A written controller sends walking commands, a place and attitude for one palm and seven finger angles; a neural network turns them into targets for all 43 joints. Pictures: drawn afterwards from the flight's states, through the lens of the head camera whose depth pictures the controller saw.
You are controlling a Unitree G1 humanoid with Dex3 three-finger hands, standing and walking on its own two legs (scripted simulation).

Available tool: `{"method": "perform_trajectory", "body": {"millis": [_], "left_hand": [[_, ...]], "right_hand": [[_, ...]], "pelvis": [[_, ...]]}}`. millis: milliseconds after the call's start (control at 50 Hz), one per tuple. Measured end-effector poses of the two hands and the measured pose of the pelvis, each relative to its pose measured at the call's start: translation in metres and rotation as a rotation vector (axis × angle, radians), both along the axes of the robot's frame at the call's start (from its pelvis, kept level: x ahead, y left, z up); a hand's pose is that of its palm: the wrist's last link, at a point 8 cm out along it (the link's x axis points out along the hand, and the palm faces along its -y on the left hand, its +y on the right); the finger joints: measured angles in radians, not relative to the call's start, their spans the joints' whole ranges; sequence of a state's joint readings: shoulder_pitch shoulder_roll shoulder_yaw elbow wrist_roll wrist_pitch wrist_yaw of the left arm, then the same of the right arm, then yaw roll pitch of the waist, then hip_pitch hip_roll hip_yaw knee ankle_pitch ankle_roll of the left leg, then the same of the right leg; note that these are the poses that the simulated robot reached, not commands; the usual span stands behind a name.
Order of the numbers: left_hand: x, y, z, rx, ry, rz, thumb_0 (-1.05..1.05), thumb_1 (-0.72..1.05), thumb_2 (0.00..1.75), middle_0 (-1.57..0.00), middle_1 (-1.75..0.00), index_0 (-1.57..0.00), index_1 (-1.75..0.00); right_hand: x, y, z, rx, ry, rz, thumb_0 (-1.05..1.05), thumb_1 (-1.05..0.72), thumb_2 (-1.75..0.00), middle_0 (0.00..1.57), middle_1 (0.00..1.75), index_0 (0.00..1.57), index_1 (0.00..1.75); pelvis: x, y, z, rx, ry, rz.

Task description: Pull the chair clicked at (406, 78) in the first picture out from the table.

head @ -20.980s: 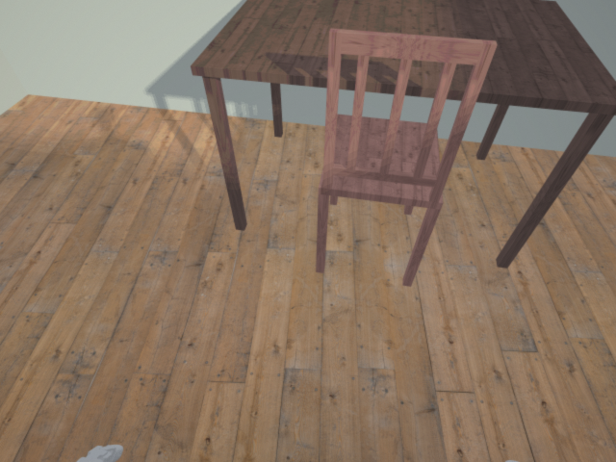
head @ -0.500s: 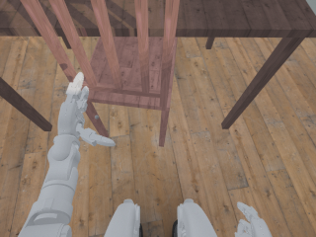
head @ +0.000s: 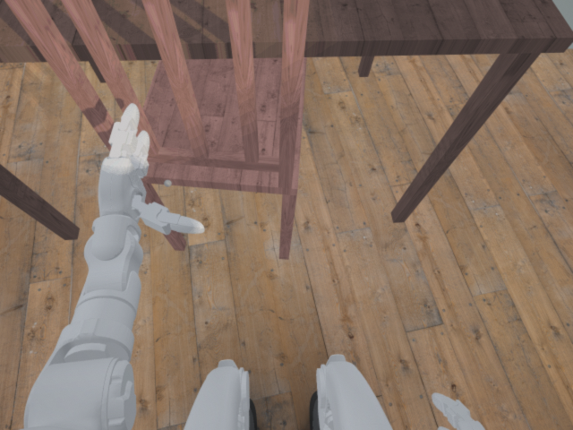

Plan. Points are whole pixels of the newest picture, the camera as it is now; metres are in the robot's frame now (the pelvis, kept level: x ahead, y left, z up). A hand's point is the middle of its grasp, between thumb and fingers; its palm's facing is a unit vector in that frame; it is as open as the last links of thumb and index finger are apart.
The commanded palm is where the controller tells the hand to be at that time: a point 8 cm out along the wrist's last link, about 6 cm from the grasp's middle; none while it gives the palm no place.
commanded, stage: push the fingers through the gap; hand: left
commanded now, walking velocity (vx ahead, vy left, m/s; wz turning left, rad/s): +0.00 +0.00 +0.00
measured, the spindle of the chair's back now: (182, 88) +0.59 +0.14 +0.06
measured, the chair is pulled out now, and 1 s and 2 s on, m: -0.07 -0.07 -0.07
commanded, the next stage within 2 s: hook a spindle and tug to test in 0.72 s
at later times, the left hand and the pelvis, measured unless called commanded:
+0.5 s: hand (163, 163) +0.48 +0.16 +0.03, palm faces +0.02 -1.00 -0.03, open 17.0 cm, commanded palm +0.45 +0.21 +0.02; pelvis +0.00 +0.00 +0.00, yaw -1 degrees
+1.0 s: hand (161, 167) +0.47 +0.17 +0.03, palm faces +0.04 -1.00 -0.03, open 16.6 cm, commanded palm +0.45 +0.21 +0.02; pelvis +0.00 +0.01 +0.00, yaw -1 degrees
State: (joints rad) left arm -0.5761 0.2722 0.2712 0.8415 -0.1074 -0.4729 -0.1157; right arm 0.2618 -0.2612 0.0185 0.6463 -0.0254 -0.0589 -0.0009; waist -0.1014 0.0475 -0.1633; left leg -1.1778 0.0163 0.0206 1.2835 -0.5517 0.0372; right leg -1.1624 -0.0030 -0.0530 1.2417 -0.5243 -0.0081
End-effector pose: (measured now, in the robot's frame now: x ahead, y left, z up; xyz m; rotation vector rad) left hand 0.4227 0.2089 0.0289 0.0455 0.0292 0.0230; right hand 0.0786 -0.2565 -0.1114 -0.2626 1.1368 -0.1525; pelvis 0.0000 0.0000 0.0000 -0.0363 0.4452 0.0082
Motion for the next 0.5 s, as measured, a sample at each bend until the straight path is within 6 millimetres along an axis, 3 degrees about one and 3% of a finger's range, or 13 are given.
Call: {"method": "perform_trajectory", "body": {"millis": [260,500], "left_hand": [[0.020,0.013,-0.001,-0.006,0.000,0.015,-0.01,-0.50,0.30,-0.06,-0.08,-0.06,-0.08],[0.034,0.009,-0.001,-0.012,-0.007,0.001,-0.01,-0.50,0.30,-0.06,-0.08,-0.06,-0.08]], "right_hand": [[-0.018,-0.001,-0.002,-0.008,0.069,-0.018,0.01,-0.91,-0.90,0.20,0.30,0.20,0.30],[-0.034,0.000,-0.001,-0.015,0.122,-0.047,0.01,-0.91,-0.90,0.20,0.30,0.20,0.30]], "pelvis": [[0.000,0.001,-0.003,-0.006,0.018,-0.004],[0.000,0.004,-0.003,-0.013,0.030,-0.009]]}}
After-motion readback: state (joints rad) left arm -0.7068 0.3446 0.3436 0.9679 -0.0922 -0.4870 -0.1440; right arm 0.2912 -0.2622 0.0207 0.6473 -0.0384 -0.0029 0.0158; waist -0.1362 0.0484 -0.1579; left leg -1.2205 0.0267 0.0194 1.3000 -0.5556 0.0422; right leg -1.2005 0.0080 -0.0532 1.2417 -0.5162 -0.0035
